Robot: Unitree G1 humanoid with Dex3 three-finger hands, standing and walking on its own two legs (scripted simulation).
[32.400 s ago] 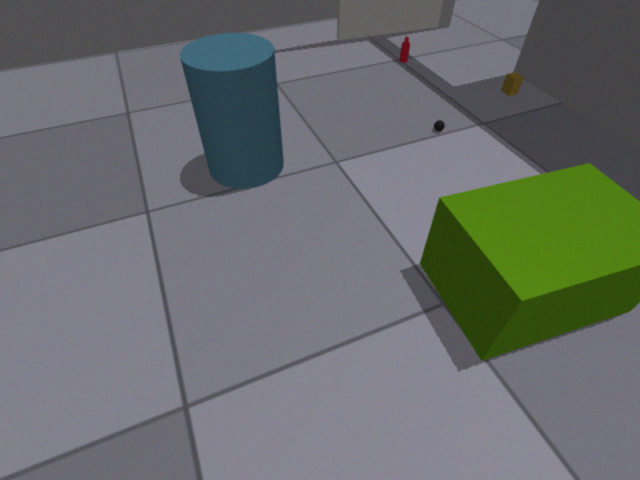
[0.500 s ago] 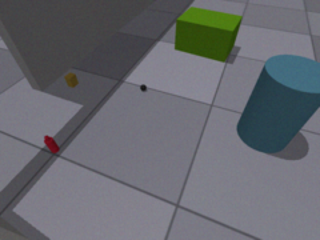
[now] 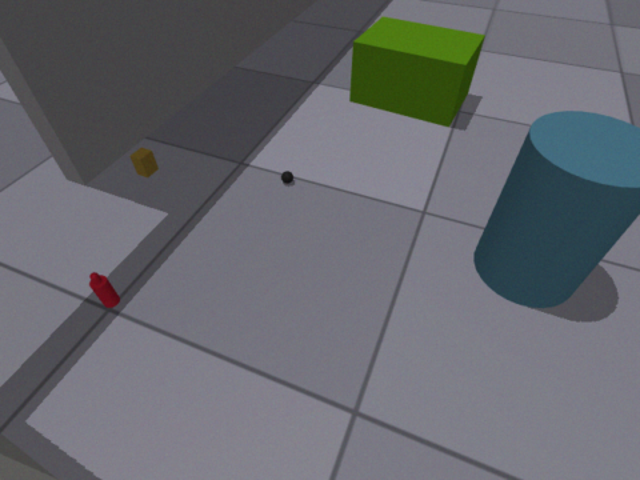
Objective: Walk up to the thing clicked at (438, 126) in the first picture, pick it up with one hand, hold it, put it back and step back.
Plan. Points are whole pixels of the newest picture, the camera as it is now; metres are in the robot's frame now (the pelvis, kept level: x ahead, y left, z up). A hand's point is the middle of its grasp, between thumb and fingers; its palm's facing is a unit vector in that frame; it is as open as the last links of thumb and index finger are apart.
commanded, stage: stand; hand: left
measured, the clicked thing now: (287, 177) +1.59 +0.17 -0.75
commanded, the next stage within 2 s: walk up in 1.24 s
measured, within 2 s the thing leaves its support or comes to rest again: neither
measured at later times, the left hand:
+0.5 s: hand out of the picture +0.07 +0.25 -0.16, palm faces -0.04 -0.94 -0.35, open 7.4 cm
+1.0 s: hand out of the picture +0.07 +0.25 -0.16, palm faces -0.04 -0.94 -0.35, open 7.4 cm
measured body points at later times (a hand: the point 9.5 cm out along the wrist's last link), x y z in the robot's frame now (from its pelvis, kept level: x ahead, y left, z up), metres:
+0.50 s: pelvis +0.00 +0.00 +0.00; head +0.01 +0.00 +0.45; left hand +0.07 +0.30 -0.13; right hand +0.07 -0.30 -0.13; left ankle -0.02 +0.12 -0.75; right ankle +0.01 -0.14 -0.75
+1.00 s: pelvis +0.00 +0.00 +0.00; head +0.01 +0.00 +0.45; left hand +0.07 +0.30 -0.13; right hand +0.07 -0.30 -0.13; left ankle -0.02 +0.12 -0.75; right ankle +0.01 -0.14 -0.75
